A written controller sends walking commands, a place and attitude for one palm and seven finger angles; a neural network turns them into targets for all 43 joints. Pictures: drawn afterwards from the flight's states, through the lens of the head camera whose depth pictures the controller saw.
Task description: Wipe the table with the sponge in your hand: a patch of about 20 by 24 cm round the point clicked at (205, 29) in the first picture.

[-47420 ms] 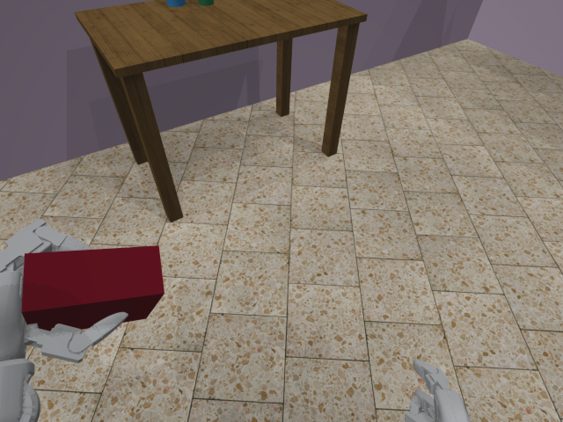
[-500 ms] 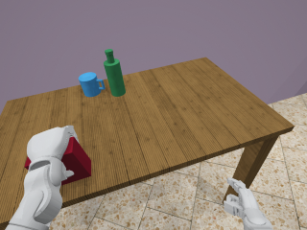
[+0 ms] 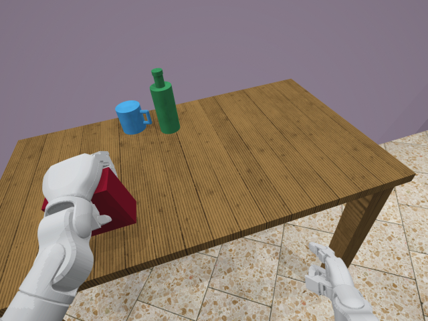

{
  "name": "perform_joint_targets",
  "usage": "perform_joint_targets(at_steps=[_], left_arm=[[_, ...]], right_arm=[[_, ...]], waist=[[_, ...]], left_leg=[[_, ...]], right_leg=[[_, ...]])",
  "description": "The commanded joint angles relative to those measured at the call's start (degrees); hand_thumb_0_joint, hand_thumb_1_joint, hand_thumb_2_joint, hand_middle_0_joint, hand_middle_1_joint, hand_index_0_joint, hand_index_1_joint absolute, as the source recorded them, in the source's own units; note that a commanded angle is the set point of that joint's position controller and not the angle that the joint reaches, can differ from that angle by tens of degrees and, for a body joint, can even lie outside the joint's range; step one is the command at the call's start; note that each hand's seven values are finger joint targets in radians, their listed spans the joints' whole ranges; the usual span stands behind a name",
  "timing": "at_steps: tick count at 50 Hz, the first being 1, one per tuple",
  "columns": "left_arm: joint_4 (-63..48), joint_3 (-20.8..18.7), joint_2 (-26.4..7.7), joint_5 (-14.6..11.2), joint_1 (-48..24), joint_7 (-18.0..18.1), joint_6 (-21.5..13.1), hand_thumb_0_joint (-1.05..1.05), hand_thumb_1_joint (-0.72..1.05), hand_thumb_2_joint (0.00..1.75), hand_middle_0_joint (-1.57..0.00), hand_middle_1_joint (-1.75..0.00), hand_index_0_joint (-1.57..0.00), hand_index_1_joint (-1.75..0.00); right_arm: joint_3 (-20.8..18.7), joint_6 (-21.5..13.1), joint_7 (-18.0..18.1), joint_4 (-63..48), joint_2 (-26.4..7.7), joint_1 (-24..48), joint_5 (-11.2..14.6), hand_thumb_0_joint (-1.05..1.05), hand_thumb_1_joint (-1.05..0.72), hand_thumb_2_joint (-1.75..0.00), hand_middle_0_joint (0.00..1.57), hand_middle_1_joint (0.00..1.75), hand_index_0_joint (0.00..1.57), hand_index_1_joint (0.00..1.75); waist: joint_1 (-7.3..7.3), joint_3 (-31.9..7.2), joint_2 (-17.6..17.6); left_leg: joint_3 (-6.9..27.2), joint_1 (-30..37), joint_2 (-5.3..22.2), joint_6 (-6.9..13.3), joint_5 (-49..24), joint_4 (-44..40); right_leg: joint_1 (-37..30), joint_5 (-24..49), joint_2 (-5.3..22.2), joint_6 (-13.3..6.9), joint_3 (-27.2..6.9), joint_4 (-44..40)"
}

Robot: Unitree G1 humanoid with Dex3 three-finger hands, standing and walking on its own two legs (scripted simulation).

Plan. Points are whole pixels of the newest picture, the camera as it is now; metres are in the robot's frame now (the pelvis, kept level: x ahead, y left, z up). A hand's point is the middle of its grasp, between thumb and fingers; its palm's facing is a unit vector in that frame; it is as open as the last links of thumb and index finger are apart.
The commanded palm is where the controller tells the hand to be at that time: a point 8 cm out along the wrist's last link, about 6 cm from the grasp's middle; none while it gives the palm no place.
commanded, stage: lift the sponge slowly off the table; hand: left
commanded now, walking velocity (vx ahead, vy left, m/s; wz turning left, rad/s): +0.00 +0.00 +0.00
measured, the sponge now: (99, 210) +0.26 +0.27 +0.10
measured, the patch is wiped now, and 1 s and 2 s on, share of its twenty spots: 0.90 0.90 0.90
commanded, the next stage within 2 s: bring the sponge back beside the body in 0.52 s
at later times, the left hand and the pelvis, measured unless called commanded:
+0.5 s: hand (91, 176) +0.28 +0.27 +0.17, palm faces +0.19 -0.13 -0.97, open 9.5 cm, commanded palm +0.23 +0.27 +0.24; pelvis +0.00 +0.00 +0.00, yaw +0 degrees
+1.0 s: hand (86, 192) +0.26 +0.27 +0.16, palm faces +0.17 -0.14 -0.97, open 9.5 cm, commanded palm +0.21 +0.27 +0.23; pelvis +0.00 +0.00 +0.00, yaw +0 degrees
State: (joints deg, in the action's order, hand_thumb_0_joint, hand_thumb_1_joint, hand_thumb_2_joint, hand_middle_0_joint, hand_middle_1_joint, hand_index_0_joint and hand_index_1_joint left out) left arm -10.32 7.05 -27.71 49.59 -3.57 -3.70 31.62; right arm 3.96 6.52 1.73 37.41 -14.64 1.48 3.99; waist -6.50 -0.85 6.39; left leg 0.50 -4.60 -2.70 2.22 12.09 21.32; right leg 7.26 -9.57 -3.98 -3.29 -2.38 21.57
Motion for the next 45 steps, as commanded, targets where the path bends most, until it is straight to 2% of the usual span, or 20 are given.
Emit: perform_joint_targets(at_steps=[1,4,5,7,10,13,14,15,19,22,24,26,29,30,34,37,39,42,44,45], left_arm=[[-11.46,-8.35,-12.99,1.92,-17.33,1.68,0.13,0.00,0.10,1.30,-1.20,-1.60,-1.20,-1.60],[-12.47,-12.04,-17.74,2.13,-18.43,1.61,0.41,0.00,0.10,1.30,-1.20,-1.60,-1.20,-1.60],[-11.72,-9.11,-14.77,2.22,-21.32,1.41,0.57,0.00,0.10,1.30,-1.20,-1.60,-1.20,-1.60],[-9.04,-7.91,-14.26,2.14,-23.22,1.10,0.37,0.00,0.10,1.30,-1.20,-1.60,-1.20,-1.60],[-11.10,-8.28,-15.68,2.62,-27.33,0.93,0.05,0.00,0.10,1.30,-1.20,-1.60,-1.20,-1.60],[-10.46,-8.46,-15.73,2.19,-24.40,0.32,-0.20,0.00,0.10,1.30,-1.20,-1.60,-1.20,-1.60],[-11.77,-11.04,-18.20,2.20,-23.45,0.21,-0.15,0.00,0.10,1.30,-1.20,-1.60,-1.20,-1.60],[-11.20,-8.97,-15.70,1.90,-23.43,-0.18,0.11,0.00,0.10,1.30,-1.20,-1.60,-1.20,-1.60],[-11.26,-11.87,-18.34,0.90,-22.41,-0.67,0.58,0.00,0.10,1.30,-1.20,-1.60,-1.20,-1.60],[-10.56,-10.19,-15.86,0.16,-20.63,-0.93,0.89,0.00,0.10,1.30,-1.20,-1.60,-1.20,-1.60],[-11.19,-12.13,-18.16,0.40,-19.92,-1.19,1.27,0.00,0.10,1.30,-1.20,-1.60,-1.20,-1.60],[-9.83,-11.05,-16.73,0.20,-19.80,-1.28,1.51,0.00,0.10,1.30,-1.20,-1.60,-1.20,-1.60],[-14.02,-12.46,-18.55,0.13,-19.79,-1.27,1.35,0.00,0.10,1.30,-1.20,-1.60,-1.20,-1.60],[-13.31,-11.43,-17.71,0.50,-21.38,-1.23,1.39,0.00,0.10,1.30,-1.20,-1.60,-1.20,-1.60],[-15.56,-12.65,-19.37,0.50,-20.26,-1.13,0.71,0.00,0.10,1.30,-1.20,-1.60,-1.20,-1.60],[-14.55,-10.63,-16.79,0.57,-18.53,-1.09,0.10,0.00,0.10,1.30,-1.20,-1.60,-1.20,-1.60],[-17.38,-11.60,-17.90,0.37,-18.49,-1.04,-0.17,0.00,0.10,1.30,-1.20,-1.60,-1.20,-1.60],[-15.48,-10.86,-16.38,0.12,-16.34,-0.77,-0.54,0.00,0.10,1.30,-1.20,-1.60,-1.20,-1.60],[-16.39,-13.63,-19.08,0.15,-15.48,-0.43,-0.33,0.00,0.10,1.30,-1.20,-1.60,-1.20,-1.60],[-16.61,-11.81,-16.88,0.05,-16.04,-0.40,-0.28,0.00,0.10,1.30,-1.20,-1.60,-1.20,-1.60]], right_arm=[[-2.03,-3.50,0.28,-10.91,-5.89,15.14,-0.22,0.00,-0.90,-0.90,0.20,0.30,0.20,0.30],[-1.92,-3.13,0.67,-11.21,-6.41,15.84,-0.17,0.00,-0.90,-0.90,0.20,0.30,0.20,0.30],[-1.64,-3.39,0.85,-11.52,-5.84,15.52,-0.07,0.00,-0.90,-0.90,0.20,0.30,0.20,0.30],[-1.73,-3.27,1.12,-10.44,-6.18,14.85,0.03,0.00,-0.90,-0.90,0.20,0.30,0.20,0.30],[-1.75,-4.38,1.45,-11.15,-5.95,15.21,0.17,0.00,-0.90,-0.90,0.20,0.30,0.20,0.30],[-1.99,-4.24,1.14,-10.69,-6.17,14.73,-0.08,0.00,-0.90,-0.90,0.20,0.30,0.20,0.30],[-2.07,-4.47,1.04,-11.20,-6.35,15.44,0.09,0.00,-0.90,-0.90,0.20,0.30,0.20,0.30],[-1.74,-4.54,0.97,-11.52,-5.84,15.10,0.01,0.00,-0.90,-0.90,0.20,0.30,0.20,0.30],[-1.88,-3.93,0.83,-11.56,-6.41,15.61,0.21,0.00,-0.90,-0.90,0.20,0.30,0.20,0.30],[-1.90,-3.73,0.57,-11.52,-6.21,14.84,0.06,0.00,-0.90,-0.90,0.20,0.30,0.20,0.30],[-1.87,-3.39,0.47,-11.63,-6.65,15.44,0.28,0.00,-0.90,-0.90,0.20,0.30,0.20,0.30],[-1.79,-3.25,0.55,-11.59,-6.30,14.58,0.19,0.00,-0.90,-0.90,0.20,0.30,0.20,0.30],[-1.79,-3.16,0.51,-12.47,-6.46,15.83,0.24,0.00,-0.90,-0.90,0.20,0.30,0.20,0.30],[-1.67,-3.42,0.65,-12.45,-6.23,15.01,0.18,0.00,-0.90,-0.90,0.20,0.30,0.20,0.30],[-1.88,-3.55,0.79,-12.43,-6.46,15.40,0.15,0.00,-0.90,-0.90,0.20,0.30,0.20,0.30],[-1.90,-3.61,0.61,-11.81,-6.08,14.27,-0.11,0.00,-0.90,-0.90,0.20,0.30,0.20,0.30],[-1.84,-3.91,0.70,-12.49,-6.11,15.58,0.13,0.00,-0.90,-0.90,0.20,0.30,0.20,0.30],[-1.93,-3.82,0.59,-11.94,-6.00,14.32,-0.27,0.00,-0.90,-0.90,0.20,0.30,0.20,0.30],[-1.88,-3.69,0.65,-12.17,-6.32,15.26,-0.06,0.00,-0.90,-0.90,0.20,0.30,0.20,0.30],[-1.59,-3.79,0.63,-12.67,-5.75,14.89,-0.17,0.00,-0.90,-0.90,0.20,0.30,0.20,0.30]], waist=[[-0.29,-10.60,-4.12],[-0.67,-10.70,-3.60],[-0.19,-10.95,-4.13],[0.58,-9.01,-3.25],[0.03,-12.42,-0.93],[-0.35,-13.89,-1.05],[-0.68,-14.57,-1.17],[-0.72,-14.51,-2.76],[-0.76,-12.54,-3.72],[-0.85,-12.28,-4.07],[-0.79,-12.00,-3.83],[-0.46,-11.28,-6.23],[-0.88,-13.28,-3.39],[-0.80,-14.46,-3.92],[-0.58,-13.68,-2.31],[-0.44,-12.61,-1.93],[-0.55,-12.58,-1.27],[-0.62,-11.40,-3.24],[-0.98,-11.54,-3.22],[-1.08,-12.12,-3.63]], left_leg=[[3.19,-2.74,0.89,0.67,-9.40,-2.88],[3.73,-2.81,0.80,0.70,-8.08,-2.85],[3.11,-3.37,0.58,0.76,-7.89,-2.50],[3.38,-2.91,0.77,0.56,-7.10,-3.03],[3.51,-2.27,0.52,0.73,-7.21,-2.65],[3.81,-1.96,0.45,0.56,-10.16,-2.56],[4.13,-1.98,0.52,0.56,-9.92,-2.37],[3.47,-2.78,0.38,0.68,-10.54,-1.96],[3.77,-3.01,0.71,0.53,-9.67,-2.18],[3.36,-3.31,0.68,0.58,-11.08,-1.90],[3.51,-3.30,0.75,0.48,-10.61,-1.50],[3.05,-4.01,0.76,0.61,-10.49,-1.03],[3.37,-2.99,0.65,0.70,-10.72,-0.83],[2.98,-3.39,0.49,0.79,-11.75,-0.36],[3.57,-2.26,0.52,0.85,-10.83,-0.51],[3.53,-2.22,0.53,0.73,-11.78,-0.63],[3.89,-1.61,0.71,0.75,-10.77,-0.74],[3.75,-2.34,0.79,0.68,-10.82,-0.95],[4.01,-2.53,0.84,0.63,-9.56,-1.02],[3.55,-3.21,0.77,0.71,-9.66,-0.87]], right_leg=[[-5.89,4.11,1.77,-1.95,-4.60,-2.70],[-5.80,2.34,1.38,-2.34,-6.88,-3.10],[-6.14,2.06,2.04,-1.99,-5.37,-2.75],[-4.20,0.92,1.91,-1.95,-4.95,-3.89],[-5.83,0.96,2.03,-2.30,-5.05,-2.96],[-7.75,5.49,2.20,-2.28,-5.03,-2.44],[-8.14,5.18,1.81,-2.67,-6.83,-2.22],[-8.73,6.21,2.47,-2.17,-5.20,-1.64],[-6.82,5.25,2.00,-2.26,-6.58,-2.31],[-7.09,7.42,2.49,-1.87,-4.73,-1.82],[-6.31,6.98,2.05,-2.24,-6.79,-1.89],[-6.02,7.09,2.64,-1.71,-5.62,-1.64],[-6.65,7.32,2.19,-2.08,-6.95,-1.34],[-7.73,8.61,2.71,-1.86,-5.42,-0.48],[-6.60,7.10,2.14,-2.09,-7.21,-1.38],[-6.38,7.99,2.41,-1.95,-5.57,-1.45],[-5.56,6.11,1.87,-2.26,-6.78,-1.59],[-5.57,6.20,2.28,-1.87,-5.17,-1.78],[-5.40,4.32,1.83,-2.30,-7.45,-2.02],[-6.41,4.55,2.53,-1.95,-5.82,-1.42]])
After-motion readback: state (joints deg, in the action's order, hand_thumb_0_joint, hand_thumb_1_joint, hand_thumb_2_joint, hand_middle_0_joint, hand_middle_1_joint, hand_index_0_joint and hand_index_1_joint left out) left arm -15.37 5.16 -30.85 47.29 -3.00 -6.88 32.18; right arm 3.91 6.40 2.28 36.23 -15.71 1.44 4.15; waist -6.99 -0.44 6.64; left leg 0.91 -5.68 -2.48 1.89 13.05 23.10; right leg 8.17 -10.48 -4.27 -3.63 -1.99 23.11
